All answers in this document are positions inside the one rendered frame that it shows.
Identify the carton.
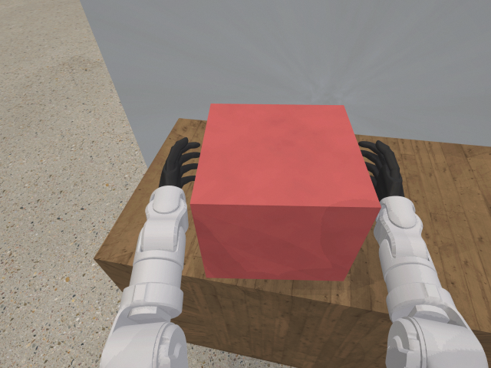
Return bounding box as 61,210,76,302
190,103,381,281

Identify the robot left hand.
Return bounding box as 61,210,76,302
159,137,200,188

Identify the right robot forearm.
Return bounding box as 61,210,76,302
374,196,489,368

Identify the robot right hand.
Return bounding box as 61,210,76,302
358,140,404,201

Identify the left robot forearm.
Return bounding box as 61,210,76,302
100,186,189,368

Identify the left robot upper arm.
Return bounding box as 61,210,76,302
101,321,189,368

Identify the pedestal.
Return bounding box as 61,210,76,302
94,118,491,368

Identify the right robot upper arm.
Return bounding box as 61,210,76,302
385,316,487,368

